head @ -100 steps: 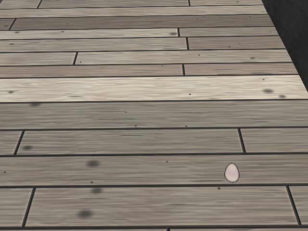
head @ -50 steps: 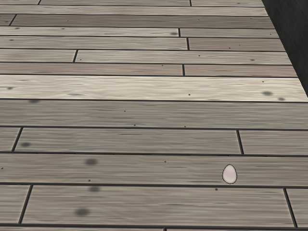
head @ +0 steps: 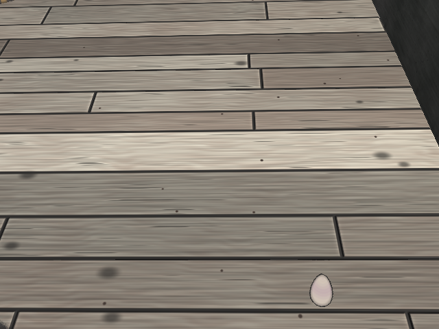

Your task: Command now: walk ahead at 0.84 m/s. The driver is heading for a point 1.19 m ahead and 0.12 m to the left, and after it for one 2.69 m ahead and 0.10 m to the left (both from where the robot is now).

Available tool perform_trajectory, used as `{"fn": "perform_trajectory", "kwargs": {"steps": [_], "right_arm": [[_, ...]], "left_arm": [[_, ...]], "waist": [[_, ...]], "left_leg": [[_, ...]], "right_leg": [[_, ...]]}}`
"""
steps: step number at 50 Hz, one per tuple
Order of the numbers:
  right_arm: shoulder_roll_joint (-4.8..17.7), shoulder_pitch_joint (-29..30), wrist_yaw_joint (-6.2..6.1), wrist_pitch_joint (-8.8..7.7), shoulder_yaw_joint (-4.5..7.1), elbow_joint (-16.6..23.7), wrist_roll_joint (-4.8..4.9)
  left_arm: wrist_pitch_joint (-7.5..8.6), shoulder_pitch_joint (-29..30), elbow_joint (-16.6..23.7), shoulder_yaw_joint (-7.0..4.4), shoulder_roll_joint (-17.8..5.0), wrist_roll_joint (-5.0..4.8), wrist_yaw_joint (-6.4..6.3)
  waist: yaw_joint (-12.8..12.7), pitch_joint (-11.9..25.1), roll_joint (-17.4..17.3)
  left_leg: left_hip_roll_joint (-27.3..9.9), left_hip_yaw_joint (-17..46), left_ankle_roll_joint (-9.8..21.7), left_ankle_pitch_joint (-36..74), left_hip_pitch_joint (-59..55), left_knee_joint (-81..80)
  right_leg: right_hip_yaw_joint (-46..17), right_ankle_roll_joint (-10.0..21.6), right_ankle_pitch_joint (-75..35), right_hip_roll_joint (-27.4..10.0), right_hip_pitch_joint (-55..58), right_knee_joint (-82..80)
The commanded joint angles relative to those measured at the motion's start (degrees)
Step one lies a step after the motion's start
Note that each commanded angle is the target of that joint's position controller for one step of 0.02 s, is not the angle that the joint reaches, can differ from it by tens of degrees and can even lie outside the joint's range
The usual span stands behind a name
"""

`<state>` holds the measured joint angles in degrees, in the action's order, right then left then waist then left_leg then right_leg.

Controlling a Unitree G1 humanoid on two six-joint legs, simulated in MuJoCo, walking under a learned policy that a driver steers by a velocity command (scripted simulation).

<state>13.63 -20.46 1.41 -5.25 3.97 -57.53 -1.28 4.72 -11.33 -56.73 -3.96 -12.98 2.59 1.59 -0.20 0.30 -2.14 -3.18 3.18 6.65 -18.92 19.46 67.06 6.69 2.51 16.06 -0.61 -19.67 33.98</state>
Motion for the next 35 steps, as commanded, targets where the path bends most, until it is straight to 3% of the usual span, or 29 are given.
{"fn": "perform_trajectory", "kwargs": {"steps": [1, 2, 5, 9, 11, 14, 16, 17, 18, 19, 20, 21, 22, 23, 24, 25, 27, 29, 32, 34, 35], "right_arm": [[1.52, 3.81, 1.31, -0.86, -0.03, 6.97, -1.29], [0.82, 3.65, 1.85, 0.15, -0.29, 7.20, -1.83], [1.34, 9.13, 2.42, 2.14, -0.52, 9.67, -1.21], [2.23, 21.26, 2.40, 2.32, -0.89, 14.44, -0.64], [1.46, 25.06, 2.61, 2.21, -1.49, 15.99, -0.05], [1.28, 28.14, 2.47, 1.99, -1.89, 17.35, -0.05], [2.42, 26.52, 1.69, 1.77, -1.58, 17.30, 0.04], [3.77, 23.08, 1.14, 1.72, -1.12, 16.57, 0.03], [5.64, 15.55, 0.57, 1.58, -0.36, 14.77, 0.10], [7.86, 3.23, -0.15, 1.43, 0.75, 11.00, 0.11], [11.09, -8.40, -1.00, 1.29, 2.02, 7.77, -0.84], [16.78, -10.99, -1.40, 1.14, 3.57, 6.68, -2.71], [15.42, -8.50, -0.20, 1.04, 3.56, 6.50, -1.63], [12.23, -2.00, 0.16, 0.63, 3.02, 6.23, -1.43], [7.85, 0.20, 0.35, 0.01, 2.03, 6.06, -1.00], [5.75, 2.01, 0.21, -0.41, 1.40, 5.56, -1.06], [2.75, 2.38, -0.34, -1.10, 0.06, 3.99, -0.37], [3.53, 0.31, -0.50, -2.04, -0.06, 2.97, 0.54], [4.72, -3.64, -0.07, -2.72, -0.12, 2.69, 0.93], [4.46, -5.20, 0.00, -3.19, -0.38, 2.67, 1.47], [5.45, -6.66, -0.16, -3.45, -0.32, 2.48, 1.90]], "left_arm": [[0.79, -5.30, 0.03, -0.40, -5.90, -0.99, -0.30], [1.18, -5.67, -0.30, 0.13, -4.65, -0.89, -0.57], [2.14, -10.16, -1.29, 0.48, -4.48, -1.02, -1.03], [3.10, -14.65, -1.10, 0.89, -4.36, -1.73, -1.06], [3.58, -15.84, -1.06, 1.00, -4.59, -1.99, -1.38], [3.61, -17.51, -1.75, 1.03, -5.64, -2.30, -1.79], [3.25, -17.64, -1.85, 0.84, -7.61, -1.69, -1.93], [2.71, -17.86, -2.05, 0.46, -9.15, -1.07, -2.30], [1.83, -17.58, -2.27, -0.09, -11.05, -0.23, -2.78], [0.78, -16.21, -2.03, -0.63, -12.26, 0.30, -3.17], [0.54, -14.43, -0.89, -0.48, -10.75, 0.18, -3.07], [1.09, -18.77, 1.83, 1.46, -0.92, -2.29, -1.01], [2.61, -17.89, 2.91, 1.08, -2.98, -3.30, -0.51], [2.81, -10.30, 5.13, 0.61, -5.06, -3.38, -0.99], [3.02, -7.19, 5.88, 0.86, -5.25, -2.84, -0.99], [2.61, -6.35, 6.10, 1.14, -4.06, -2.07, -0.71], [0.64, -7.92, 6.55, 1.91, -1.53, -0.26, 0.46], [-0.69, -3.56, 8.63, 2.32, -1.38, 0.05, 1.27], [-0.85, 7.40, 13.11, 2.84, -3.08, 0.05, 1.59], [-0.23, 12.51, 14.98, 3.55, -2.69, -0.54, 2.07], [-0.16, 13.94, 15.39, 3.94, -2.09, -1.10, 2.31]], "waist": [[0.76, -1.37, 5.80], [1.59, -2.35, 7.06], [1.39, -6.68, 5.05], [-0.86, -9.87, 3.21], [-1.43, -10.68, 3.55], [-1.70, -10.96, 3.57], [-0.16, -7.07, 6.29], [1.79, -3.64, 8.50], [5.53, 0.86, 10.61], [10.97, 6.75, 10.85], [15.61, 12.57, 8.90], [9.18, 17.87, -7.82], [7.49, 21.21, -10.33], [5.43, 9.65, -5.19], [4.53, 4.65, 2.43], [2.15, 1.95, 4.28], [-2.01, -0.95, 1.08], [-2.43, -5.27, 0.41], [-0.07, -9.88, 1.16], [1.17, -10.67, 1.75], [1.93, -9.93, 1.71]], "left_leg": [[-4.86, 0.68, 0.32, 8.34, 23.46, 6.50], [-5.60, 0.08, -0.88, 9.35, 22.59, 5.70], [-5.95, -2.21, -3.15, 14.21, 28.84, 3.11], [-4.83, -5.51, -4.73, 20.15, 30.08, -12.60], [-3.82, -7.68, -3.71, 23.60, 25.31, -21.67], [-1.53, -10.27, -0.85, 24.11, 20.96, -30.66], [2.92, -12.71, 1.31, 19.31, 14.55, -33.15], [5.45, -13.39, 2.23, 15.39, 10.43, -32.78], [7.30, -12.63, 3.32, 11.09, 3.42, -32.64], [8.53, -12.18, 4.25, 8.22, -8.66, -34.85], [2.78, -5.73, 5.49, 2.56, -26.04, -34.08], [-13.82, 22.37, 9.84, -20.81, -41.89, -39.69], [-17.54, 46.13, 10.76, -28.29, -43.35, -52.51], [-15.04, 36.96, 8.71, -23.12, -35.26, -53.60], [-14.05, 27.90, 7.82, -14.05, -25.80, -53.77], [-11.78, 22.04, 6.31, -9.35, -18.52, -54.94], [-8.14, 14.38, 4.63, -7.42, -8.29, -57.96], [-6.82, 10.33, 4.95, -4.60, -5.23, -61.33], [-3.32, 2.96, 4.95, 7.95, -4.58, -65.36], [-1.23, -1.33, 3.86, 18.31, -3.84, -66.56], [-1.68, -2.14, 3.35, 23.69, -5.08, -68.17]], "right_leg": [[-26.64, 4.71, 21.52, -14.83, 13.09, -26.38], [-23.54, 4.77, 19.70, -13.52, 10.72, -27.71], [-18.40, 6.54, 12.13, -11.72, 10.54, -30.71], [-11.57, 8.38, -1.16, -9.85, 12.55, -34.39], [-8.67, 8.27, -8.43, -9.82, 13.81, -37.55], [-4.60, 7.86, -25.29, -10.68, 22.34, -38.07], [-2.28, 6.90, -53.21, -11.48, 28.64, -30.33], [-1.68, 6.30, -66.73, -12.22, 31.72, -23.42], [-1.39, 5.77, -74.54, -13.01, 33.07, -12.95], [-0.73, 5.21, -73.77, -12.55, 30.33, 2.19], [-1.16, 5.13, -59.13, -9.98, 17.27, 20.64], [-3.09, 3.60, -11.48, -0.25, -7.15, 43.29], [-12.77, 5.05, 8.41, 4.62, -17.25, 51.63], [-12.63, 6.06, 1.90, 0.11, -22.93, 52.94], [-11.85, 6.03, -2.73, -2.62, -21.59, 49.60], [-11.81, 5.71, -3.85, -4.58, -18.81, 46.03], [-11.76, 3.88, -4.03, -6.94, -14.55, 41.57], [-10.06, 2.03, -5.55, -8.67, -18.94, 38.25], [-5.16, 0.46, -14.71, -8.92, -23.22, 24.90], [-2.08, 0.49, -22.62, -7.13, -17.42, 11.90], [-0.41, 0.99, -26.02, -5.81, -14.11, 7.42]]}}
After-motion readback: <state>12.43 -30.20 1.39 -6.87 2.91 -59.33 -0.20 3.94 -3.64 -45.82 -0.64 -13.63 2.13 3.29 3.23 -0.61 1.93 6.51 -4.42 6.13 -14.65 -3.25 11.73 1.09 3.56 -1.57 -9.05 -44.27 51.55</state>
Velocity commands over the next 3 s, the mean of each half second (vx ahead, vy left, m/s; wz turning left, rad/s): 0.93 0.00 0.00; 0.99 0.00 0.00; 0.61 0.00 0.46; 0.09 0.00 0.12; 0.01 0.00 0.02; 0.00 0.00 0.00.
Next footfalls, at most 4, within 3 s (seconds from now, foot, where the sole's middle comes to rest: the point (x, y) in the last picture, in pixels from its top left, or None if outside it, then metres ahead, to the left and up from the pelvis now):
0.40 left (213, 324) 0.52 0.08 -0.76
0.88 right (258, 197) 0.98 -0.08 -0.76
1.32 left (214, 121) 1.40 0.09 -0.76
1.80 right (256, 99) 1.54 -0.11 -0.76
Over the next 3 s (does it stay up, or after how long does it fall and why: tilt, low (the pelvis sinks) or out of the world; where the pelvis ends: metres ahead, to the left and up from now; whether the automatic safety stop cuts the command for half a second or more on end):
stays up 1.43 -0.03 0.01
